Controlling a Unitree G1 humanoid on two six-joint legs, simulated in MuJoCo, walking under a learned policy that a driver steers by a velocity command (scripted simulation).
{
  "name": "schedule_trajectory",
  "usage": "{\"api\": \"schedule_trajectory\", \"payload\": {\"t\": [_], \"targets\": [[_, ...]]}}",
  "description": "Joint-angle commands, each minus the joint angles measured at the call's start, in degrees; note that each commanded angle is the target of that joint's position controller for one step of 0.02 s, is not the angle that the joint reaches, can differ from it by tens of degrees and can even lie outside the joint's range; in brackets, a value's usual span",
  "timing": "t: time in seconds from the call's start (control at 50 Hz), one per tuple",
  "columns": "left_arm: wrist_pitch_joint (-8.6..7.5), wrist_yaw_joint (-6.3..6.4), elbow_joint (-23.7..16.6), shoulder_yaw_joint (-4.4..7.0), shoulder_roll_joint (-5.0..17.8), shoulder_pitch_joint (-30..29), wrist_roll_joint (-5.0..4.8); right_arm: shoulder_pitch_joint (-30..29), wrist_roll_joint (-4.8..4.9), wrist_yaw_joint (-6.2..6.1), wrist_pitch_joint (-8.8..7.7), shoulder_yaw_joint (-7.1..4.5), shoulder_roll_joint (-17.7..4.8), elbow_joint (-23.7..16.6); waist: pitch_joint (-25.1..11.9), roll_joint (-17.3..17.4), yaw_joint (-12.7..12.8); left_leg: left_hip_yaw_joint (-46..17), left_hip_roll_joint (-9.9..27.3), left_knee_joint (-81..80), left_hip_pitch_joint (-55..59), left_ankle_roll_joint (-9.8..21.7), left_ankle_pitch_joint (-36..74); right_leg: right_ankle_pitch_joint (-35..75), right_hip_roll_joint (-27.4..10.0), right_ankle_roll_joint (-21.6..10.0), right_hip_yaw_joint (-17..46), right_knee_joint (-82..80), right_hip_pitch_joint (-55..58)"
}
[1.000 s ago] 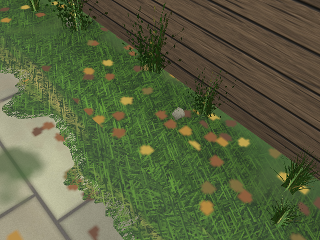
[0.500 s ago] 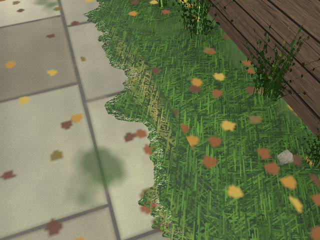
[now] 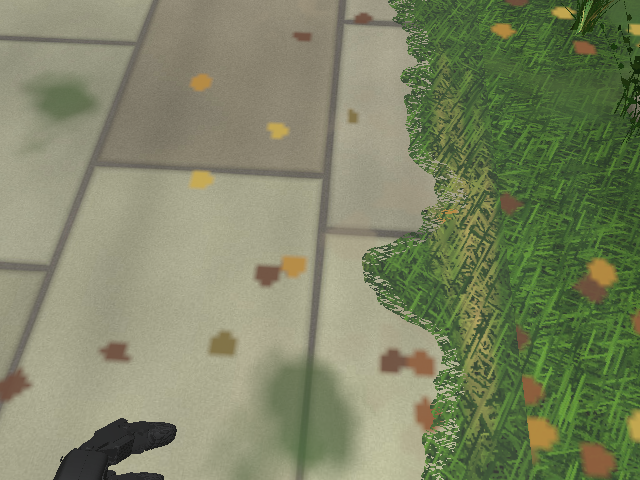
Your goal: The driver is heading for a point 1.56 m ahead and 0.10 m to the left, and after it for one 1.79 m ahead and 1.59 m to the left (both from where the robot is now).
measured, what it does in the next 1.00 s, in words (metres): walks ahead: right foot, then left foot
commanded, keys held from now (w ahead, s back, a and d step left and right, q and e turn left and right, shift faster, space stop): shift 1.00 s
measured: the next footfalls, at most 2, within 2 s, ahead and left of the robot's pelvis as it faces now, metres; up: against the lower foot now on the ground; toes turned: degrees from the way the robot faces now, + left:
right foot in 0.08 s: +0.29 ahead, -0.11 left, +0.00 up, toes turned +9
left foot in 0.46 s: +0.15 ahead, +0.06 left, +0.00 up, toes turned +9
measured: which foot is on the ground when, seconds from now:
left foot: down 0.00-0.08, up 0.10-0.44, down 0.46-1.00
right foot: up 0.00-0.06, down 0.08-0.48, up 0.50-0.64, down 0.66-1.00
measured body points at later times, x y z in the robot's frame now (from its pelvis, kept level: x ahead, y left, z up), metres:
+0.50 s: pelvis +0.13 -0.04 +0.00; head +0.14 -0.03 +0.45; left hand +0.14 +0.23 -0.14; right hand +0.32 -0.25 -0.11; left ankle +0.11 +0.05 -0.74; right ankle +0.25 -0.12 -0.73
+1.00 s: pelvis +0.14 -0.05 +0.01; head +0.15 -0.05 +0.46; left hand +0.15 +0.21 -0.13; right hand +0.27 -0.28 -0.13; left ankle +0.11 +0.06 -0.73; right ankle +0.18 -0.15 -0.73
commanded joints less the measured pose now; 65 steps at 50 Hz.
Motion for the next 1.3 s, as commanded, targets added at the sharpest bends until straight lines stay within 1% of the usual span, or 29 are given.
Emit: {"api": "schedule_trajectory", "payload": {"t": [0.02,0.04,0.06,0.08,0.1,0.12,0.14,0.16,0.18,0.22,0.3,0.38,0.44,0.46,0.48,0.5,0.52,0.54,0.58,0.62,0.64,0.66,0.68,0.7,0.72,0.74,0.78,1.02,1.3], "targets": [[-0.49,0.08,-1.3,1.36,5.5,4.6,-0.59,-2.3,-0.02,-0.96,0.03,-2.68,-8.5,-3.9,-9.9,2.5,2.5,-8.1,6.7,2.0,-8.7,-2.6,42.9,9.5,8.5,-1.1,-6.1,-11.0,24.6],[-0.9,0.46,-0.5,1.73,6.6,6.6,-0.55,-2.4,-0.23,-1.28,-0.05,-2.83,-8.8,-4.1,-10.5,2.9,3.3,-9.6,7.2,5.7,-6.3,-3.8,42.2,10.7,9.0,-1.5,-5.2,-14.0,27.0],[-1.41,1.01,1.1,2.17,7.6,11.3,-0.5,-3.6,-0.23,-1.51,-0.27,-3.03,-9.4,-4.4,-11.7,3.4,5.9,-9.5,7.3,11.7,-4.3,-5.1,41.8,13.7,8.5,-2.2,-4.2,-17.6,30.9],[-2.33,1.61,3.0,2.72,9.2,17.8,-0.11,-4.3,0.25,-1.33,-0.8,-2.73,-8.5,-5.0,-13.1,2.4,9.2,-7.2,6.0,22.7,-5.0,-6.6,36.1,21.0,4.5,-3.6,-2.1,-21.2,37.3],[-2.85,2.05,2.8,3.19,12.5,21.4,0.13,-0.9,1.05,-1.37,-1.07,-1.42,-2.6,-6.6,-19.2,-7.7,8.5,0.0,1.4,42.2,-12.9,-8.0,-7.6,50.1,-12.6,-8.4,11.0,-15.9,48.7],[-1.99,1.46,2.1,4.15,13.8,19.5,-0.09,10.1,1.31,-1.86,-0.82,-1.16,-2.7,-7.3,-30.3,-15.3,2.6,2.5,-0.8,53.4,-20.8,-9.1,-23.6,61.1,-27.0,-19.3,31.1,-14.4,56.7],[-1.29,1.43,0.0,4.46,11.0,14.2,-0.93,9.1,-1.24,-2.07,0.16,-1.28,-5.8,-4.3,-28.8,-6.4,3.3,1.8,3.7,56.9,-22.5,-8.6,-15.1,43.8,-23.9,-21.1,32.9,-17.4,50.2],[-0.93,1.55,-0.4,3.21,6.6,11.1,-1.27,2.6,-1.85,-1.5,0.75,-1.35,-6.6,-4.9,-21.9,-2.5,4.0,2.8,5.0,55.3,-22.5,-9.1,-11.0,32.5,-18.4,-19.3,24.6,-20.1,42.2],[-0.47,1.5,0.3,2.46,4.4,9.6,-0.94,-0.9,-1.75,-0.89,1.24,-1.39,-6.2,-5.8,-18.0,-0.9,3.6,3.2,6.3,52.3,-22.4,-9.4,-9.8,25.6,-14.6,-16.8,18.6,-21.7,37.5],[-0.16,1.29,2.7,2.85,5.8,10.7,-0.91,-2.0,-1.56,0.28,3.01,-0.89,-4.8,-6.3,-13.2,-4.6,3.3,4.0,7.0,45.9,-18.8,-9.9,-9.3,25.1,-10.2,-14.6,10.6,-24.4,29.9],[0.12,0.26,4.9,3.39,6.7,10.4,-0.16,-2.3,-1.0,0.4,4.01,0.64,-2.0,-6.2,-13.7,-6.5,1.9,6.8,7.1,31.7,-12.6,-9.5,-10.1,24.4,-8.2,-14.3,4.3,-25.8,26.0],[2.06,-0.32,6.0,3.99,7.6,10.4,-0.29,-5.9,-0.97,0.33,4.66,1.66,-1.9,-6.5,-12.2,-10.4,3.5,10.4,8.7,17.2,-5.8,-7.6,-8.4,-2.4,-7.3,-13.7,4.0,-29.4,21.5],[3.99,-0.29,7.1,4.34,7.9,11.8,-1.14,-3.9,-1.56,0.31,3.83,2.16,-1.3,-5.1,-8.0,-8.0,2.1,11.7,8.6,1.0,4.0,-4.4,-0.9,-17.2,-5.8,-9.6,3.7,-29.1,13.1],[4.21,-0.34,7.4,4.18,6.5,13.2,-0.92,-4.7,-2.11,0.16,3.19,2.4,-2.2,-5.7,-6.0,-2.8,2.3,5.0,13.0,-6.2,4.3,-2.9,-1.7,-19.2,-4.1,-6.5,2.0,-26.0,10.7],[3.95,-0.69,5.5,3.28,2.5,14.4,-1.64,-6.6,-2.81,-0.36,2.65,1.82,-6.2,-7.3,-7.2,10.9,4.1,-13.3,27.1,-14.4,2.2,0.8,-9.3,-19.9,2.4,-3.1,-5.2,-14.9,8.8],[4.25,-0.14,5.9,3.75,4.5,11.6,-1.48,-9.2,-2.46,-0.88,2.24,1.68,-5.8,-7.1,-3.3,11.3,2.4,-16.5,31.9,-18.6,-13.3,4.3,-10.6,-19.2,4.1,-2.7,-4.7,-9.3,16.4],[4.49,-0.41,6.3,4.03,4.5,11.0,-1.65,-12.6,-2.41,-1.32,1.53,2.65,-2.9,-6.7,-1.2,8.4,5.2,-11.6,27.7,-18.1,-17.9,3.0,-9.2,-14.7,3.1,-3.1,-2.6,-6.1,22.8],[4.49,-0.69,7.4,3.89,3.5,12.8,-1.61,-15.4,-2.19,-1.61,0.87,3.19,-1.5,-6.5,-1.8,8.6,7.2,-6.9,24.6,-16.7,-18.3,1.2,-4.4,-12.4,4.0,-3.4,-3.5,-6.1,24.9],[4.25,-0.5,9.4,3.96,3.5,15.0,-0.99,-15.2,-1.46,-2.03,-0.06,3.39,-1.1,-5.9,-3.9,8.7,7.3,-1.6,21.1,-11.6,-11.8,-0.4,12.3,-11.4,4.6,-3.3,-5.0,-8.5,26.0],[3.8,0.01,10.4,3.29,2.1,15.5,-1.18,-12.1,-0.59,-2.08,-0.36,3.38,-1.1,-4.5,-6.8,6.3,6.7,0.1,20.3,-6.0,-5.5,-1.0,24.0,-7.9,4.8,-2.8,-5.5,-18.0,29.0],[3.45,0.36,10.5,3.19,2.5,14.9,-1.17,-10.6,-0.34,-2.2,-0.55,3.3,-1.0,-3.9,-8.2,5.3,6.1,0.0,19.7,-4.6,-4.7,-2.4,22.6,-1.9,3.1,-2.7,-3.8,-21.4,32.0],[3.05,0.73,10.5,3.36,4.0,14.8,-1.02,-9.3,-0.44,-2.22,-0.78,3.47,-0.4,-3.7,-9.3,4.2,5.4,-0.4,19.0,-4.0,-5.4,-3.8,19.1,3.9,0.0,-2.6,-0.7,-22.6,35.2],[2.89,0.86,10.9,4.05,7.2,13.5,-1.37,-5.5,-0.32,-1.95,-1.0,3.26,-0.3,-3.3,-8.6,1.2,2.4,0.4,16.6,-5.1,-6.9,-4.9,17.1,9.5,-1.7,-3.5,0.9,-19.9,36.1],[3.04,0.47,11.8,4.17,6.1,13.6,-2.14,-5.9,-0.32,-2.0,-0.69,3.11,-0.6,-1.9,-7.4,0.2,4.0,2.1,15.3,-6.0,-5.0,-5.1,13.5,5.5,-0.7,-4.1,0.3,-19.9,32.0],[3.07,0.22,12.3,3.64,4.3,14.0,-1.99,-7.4,-0.47,-2.14,-0.29,2.89,-1.1,-1.4,-5.9,0.4,5.0,2.3,15.5,-5.5,-4.0,-5.1,12.1,2.5,-0.1,-3.9,0.1,-21.4,30.0],[3.19,0.27,12.8,3.5,3.9,13.5,-1.75,-8.0,-0.52,-2.14,-0.02,2.72,-1.0,-1.2,-5.2,-0.2,4.9,2.3,15.6,-5.4,-4.1,-5.0,11.4,0.6,0.3,-3.8,0.0,-22.2,29.2],[3.28,0.59,13.7,3.45,3.7,12.8,-1.57,-8.1,-0.61,-2.0,0.27,2.61,-0.7,-0.6,-4.9,-1.3,4.7,2.1,16.0,-5.6,-4.7,-4.8,11.0,-0.2,0.4,-3.8,0.1,-23.0,29.6],[3.17,1.06,20.3,3.53,3.6,11.5,-1.52,-6.2,-0.53,-2.56,0.11,2.2,-0.2,7.4,-4.4,0.0,4.7,2.7,15.8,-7.9,-4.0,-5.5,9.1,-1.6,-0.6,-5.0,1.3,-24.9,31.1],[3.21,1.47,27.2,2.8,1.6,12.5,-1.5,-3.4,-0.53,-2.97,0.11,2.69,2.0,15.3,-2.9,0.0,4.6,3.1,16.1,-9.0,-3.9,-5.7,8.1,-3.2,-0.4,-5.3,1.3,-25.9,30.7]]}}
